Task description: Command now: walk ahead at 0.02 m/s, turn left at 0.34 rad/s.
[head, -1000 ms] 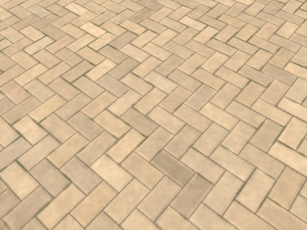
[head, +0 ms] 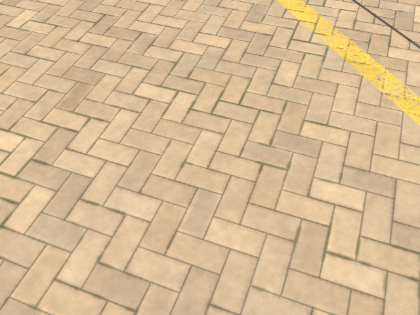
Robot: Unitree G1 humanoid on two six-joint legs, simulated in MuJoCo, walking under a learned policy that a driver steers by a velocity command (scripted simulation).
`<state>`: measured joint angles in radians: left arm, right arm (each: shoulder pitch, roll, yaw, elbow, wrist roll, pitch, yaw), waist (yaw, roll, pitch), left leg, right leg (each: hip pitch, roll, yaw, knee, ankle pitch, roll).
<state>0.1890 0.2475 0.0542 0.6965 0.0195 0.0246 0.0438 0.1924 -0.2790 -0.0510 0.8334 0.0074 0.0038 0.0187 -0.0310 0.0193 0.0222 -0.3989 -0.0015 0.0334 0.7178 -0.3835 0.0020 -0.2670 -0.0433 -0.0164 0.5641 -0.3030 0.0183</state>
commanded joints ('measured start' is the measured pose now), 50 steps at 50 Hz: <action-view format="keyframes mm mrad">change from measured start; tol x32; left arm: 1 -17 183 58 -61 -14 -26 17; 50 -3 130 17 -30 -30 -47 -39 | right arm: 1 -52 -85 -32 -99 9 4 0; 50 152 -117 -36 -172 12 1 -20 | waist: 1 40 -200 -40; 8 48 292 -104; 31 55 131 -114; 34 7 -274 -100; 50 -25 -100 -60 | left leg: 1 -124 33 -12 162 -142 0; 6 91 -24 70 -163 171 22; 9 371 396 -612 -355 882 378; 30 208 124 -557 -313 366 191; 34 -176 -125 -204 256 -279 -9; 38 -187 -78 -197 499 -84 -86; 50 492 55 -123 -358 82 60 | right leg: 1 98 -295 210 -160 490 -218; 6 76 -229 64 -8 449 -130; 10 -427 41 109 700 -392 54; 30 -48 95 105 -79 24 28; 34 144 -364 539 -268 457 -290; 50 -208 -97 167 -113 -177 -119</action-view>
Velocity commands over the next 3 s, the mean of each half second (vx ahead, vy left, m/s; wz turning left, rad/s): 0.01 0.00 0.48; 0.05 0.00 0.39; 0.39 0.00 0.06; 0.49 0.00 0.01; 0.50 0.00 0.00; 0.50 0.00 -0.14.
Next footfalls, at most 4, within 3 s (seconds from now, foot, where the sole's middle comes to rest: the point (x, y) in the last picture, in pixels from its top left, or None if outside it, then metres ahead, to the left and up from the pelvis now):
0.14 left None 0.05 0.11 -0.77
0.64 right None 0.11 -0.09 -0.77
1.00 left None -0.04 0.12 -0.77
1.44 right None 0.37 0.05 -0.77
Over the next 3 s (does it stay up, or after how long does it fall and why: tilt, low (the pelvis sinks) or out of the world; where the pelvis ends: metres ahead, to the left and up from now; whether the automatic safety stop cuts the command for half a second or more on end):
stays up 0.93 0.48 0.00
